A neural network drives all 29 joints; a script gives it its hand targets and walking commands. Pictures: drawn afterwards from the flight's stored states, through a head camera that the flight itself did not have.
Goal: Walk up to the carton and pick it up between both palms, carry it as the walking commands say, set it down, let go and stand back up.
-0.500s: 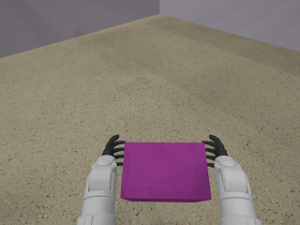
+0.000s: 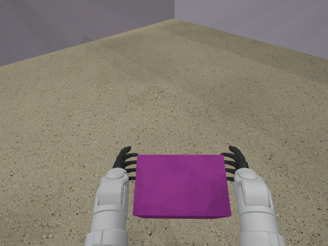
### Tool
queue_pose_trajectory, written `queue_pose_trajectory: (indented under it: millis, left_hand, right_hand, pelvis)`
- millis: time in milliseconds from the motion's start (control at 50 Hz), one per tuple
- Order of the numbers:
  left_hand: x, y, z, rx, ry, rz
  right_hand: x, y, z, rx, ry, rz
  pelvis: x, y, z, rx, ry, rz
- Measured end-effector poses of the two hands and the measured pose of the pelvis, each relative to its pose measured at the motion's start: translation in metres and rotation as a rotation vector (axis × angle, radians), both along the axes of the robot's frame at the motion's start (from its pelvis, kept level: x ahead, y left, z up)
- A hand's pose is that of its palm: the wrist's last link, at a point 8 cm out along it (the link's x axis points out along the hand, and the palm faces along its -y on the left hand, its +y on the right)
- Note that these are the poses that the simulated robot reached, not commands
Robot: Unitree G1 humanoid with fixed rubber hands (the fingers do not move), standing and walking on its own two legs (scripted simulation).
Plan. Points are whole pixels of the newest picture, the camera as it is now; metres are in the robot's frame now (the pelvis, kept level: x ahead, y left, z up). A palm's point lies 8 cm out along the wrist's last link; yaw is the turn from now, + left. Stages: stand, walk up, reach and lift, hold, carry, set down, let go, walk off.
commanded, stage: hold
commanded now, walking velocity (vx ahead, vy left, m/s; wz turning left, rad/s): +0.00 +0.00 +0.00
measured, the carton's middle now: (179, 190) +0.30 +0.00 -0.04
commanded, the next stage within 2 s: carry in 1.04 s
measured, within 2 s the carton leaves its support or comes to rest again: neither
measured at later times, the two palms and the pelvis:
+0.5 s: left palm (120, 174) +0.29 +0.15 +0.05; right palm (241, 174) +0.29 -0.16 +0.05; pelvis +0.01 +0.00 +0.00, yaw +0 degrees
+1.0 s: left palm (119, 175) +0.29 +0.15 +0.05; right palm (241, 175) +0.29 -0.15 +0.05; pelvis +0.00 +0.00 +0.00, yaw +0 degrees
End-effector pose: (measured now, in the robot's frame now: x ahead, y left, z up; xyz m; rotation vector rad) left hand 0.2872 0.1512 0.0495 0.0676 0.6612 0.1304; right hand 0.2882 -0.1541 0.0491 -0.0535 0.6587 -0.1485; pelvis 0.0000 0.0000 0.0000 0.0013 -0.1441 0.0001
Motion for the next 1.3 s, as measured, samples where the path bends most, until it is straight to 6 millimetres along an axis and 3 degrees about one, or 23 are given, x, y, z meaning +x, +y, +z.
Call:
queue_pose_trajectory:
  millis: [580, 1080, 1180, 1300]
  left_hand:
    - [0.001, 0.000, -0.004, 0.002, 0.005, -0.012]
    - [0.000, 0.001, -0.003, 0.006, -0.005, -0.003]
    - [0.003, 0.015, -0.002, 0.006, -0.035, 0.037]
    - [-0.001, 0.048, 0.008, -0.010, -0.076, 0.107]
  right_hand:
    - [0.000, -0.001, -0.004, -0.009, 0.006, 0.009]
    - [0.001, 0.002, -0.004, 0.002, -0.012, 0.001]
    - [0.006, 0.018, -0.002, 0.003, -0.044, -0.011]
    - [0.012, 0.057, 0.014, -0.012, -0.085, -0.028]
  pelvis:
    - [0.009, 0.000, 0.001, 0.000, 0.006, -0.002]
    - [0.003, 0.003, -0.005, -0.004, 0.051, 0.010]
    - [0.002, 0.014, -0.014, -0.008, 0.133, 0.041]
    - [-0.002, 0.041, -0.022, 0.018, 0.188, 0.042]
